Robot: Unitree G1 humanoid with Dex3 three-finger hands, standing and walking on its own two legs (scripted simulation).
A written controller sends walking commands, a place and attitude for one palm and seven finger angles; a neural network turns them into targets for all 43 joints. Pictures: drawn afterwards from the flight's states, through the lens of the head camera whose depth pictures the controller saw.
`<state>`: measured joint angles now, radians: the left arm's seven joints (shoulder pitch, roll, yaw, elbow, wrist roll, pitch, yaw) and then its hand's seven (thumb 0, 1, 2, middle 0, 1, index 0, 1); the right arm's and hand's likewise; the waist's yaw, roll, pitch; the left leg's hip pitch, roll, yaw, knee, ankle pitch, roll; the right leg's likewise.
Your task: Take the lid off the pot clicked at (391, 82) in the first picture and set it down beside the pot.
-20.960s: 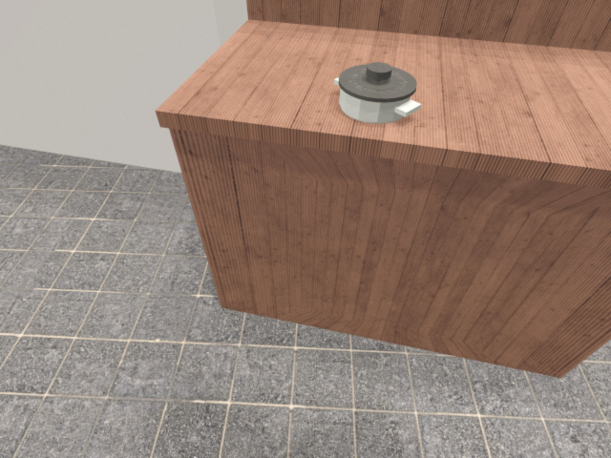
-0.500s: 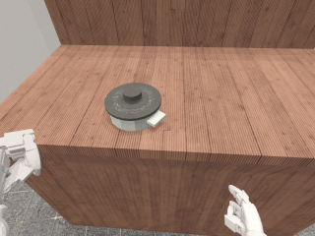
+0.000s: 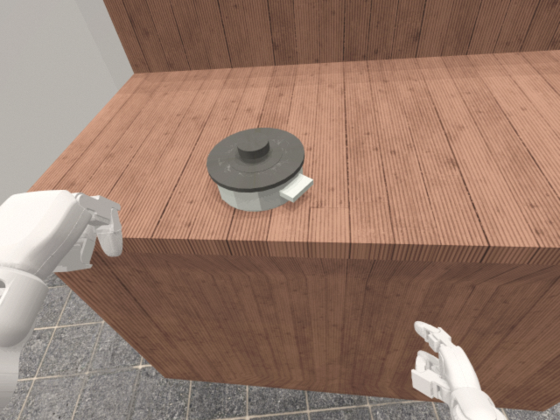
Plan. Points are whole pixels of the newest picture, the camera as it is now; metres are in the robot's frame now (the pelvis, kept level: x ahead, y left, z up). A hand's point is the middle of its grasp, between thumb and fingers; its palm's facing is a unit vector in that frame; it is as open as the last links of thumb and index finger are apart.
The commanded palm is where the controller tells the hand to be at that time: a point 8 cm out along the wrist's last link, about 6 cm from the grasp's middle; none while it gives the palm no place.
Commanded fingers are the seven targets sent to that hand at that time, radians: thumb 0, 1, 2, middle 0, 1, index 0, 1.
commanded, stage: reach forward and open the fingers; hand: left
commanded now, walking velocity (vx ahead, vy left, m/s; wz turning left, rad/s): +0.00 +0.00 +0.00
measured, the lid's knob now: (253, 145) +0.48 +0.12 +0.16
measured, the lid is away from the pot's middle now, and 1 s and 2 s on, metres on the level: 0.00 0.00 0.00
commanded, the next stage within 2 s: move the open hand above the knob in 0.70 s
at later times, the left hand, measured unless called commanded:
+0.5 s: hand (93, 219) +0.26 +0.25 +0.21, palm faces -0.03 +0.02 -1.00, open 8.7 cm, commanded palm +0.23 +0.24 +0.28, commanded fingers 0.00 -0.39 1.74 -0.91 -0.08 -0.91 -0.08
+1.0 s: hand (142, 201) +0.30 +0.21 +0.20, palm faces -0.07 +0.00 -1.00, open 9.9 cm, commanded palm +0.28 +0.22 +0.29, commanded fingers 0.00 -0.38 1.71 -0.89 -0.08 -0.89 -0.08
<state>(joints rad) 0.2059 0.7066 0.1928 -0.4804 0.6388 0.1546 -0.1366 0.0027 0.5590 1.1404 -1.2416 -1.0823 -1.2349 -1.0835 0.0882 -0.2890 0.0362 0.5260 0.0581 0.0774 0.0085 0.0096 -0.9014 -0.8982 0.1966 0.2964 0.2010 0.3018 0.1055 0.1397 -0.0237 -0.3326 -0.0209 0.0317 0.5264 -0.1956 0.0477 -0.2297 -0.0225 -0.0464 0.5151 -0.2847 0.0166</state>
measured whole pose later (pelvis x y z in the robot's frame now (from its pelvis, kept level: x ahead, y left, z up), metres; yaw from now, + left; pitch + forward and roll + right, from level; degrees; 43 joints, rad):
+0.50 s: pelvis -0.03 -0.01 +0.00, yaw +1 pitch -3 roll -1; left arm -0.20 0.77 0.05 -0.19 0.71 0.12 -0.41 0.00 -0.27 1.65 -0.99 -0.22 -0.98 -0.23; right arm 0.10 -0.30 0.04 0.58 0.07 0.02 -0.02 0.01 -0.90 -0.90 0.20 0.30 0.20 0.30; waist 0.08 0.14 0.02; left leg -0.28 -0.02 0.01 0.45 -0.12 0.04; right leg -0.19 -0.02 -0.07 0.47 -0.23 0.00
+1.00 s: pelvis -0.02 -0.01 +0.00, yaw +1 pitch -3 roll +0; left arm -0.39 0.68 -0.10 -0.11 0.75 0.16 -0.45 0.00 -0.38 1.71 -0.90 -0.08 -0.90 -0.08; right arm 0.10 -0.29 0.05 0.57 0.07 0.02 -0.01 0.01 -0.90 -0.90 0.20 0.30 0.20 0.30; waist 0.07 0.12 0.02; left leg -0.28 -0.03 0.02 0.45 -0.13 0.05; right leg -0.20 -0.03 -0.06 0.50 -0.25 0.01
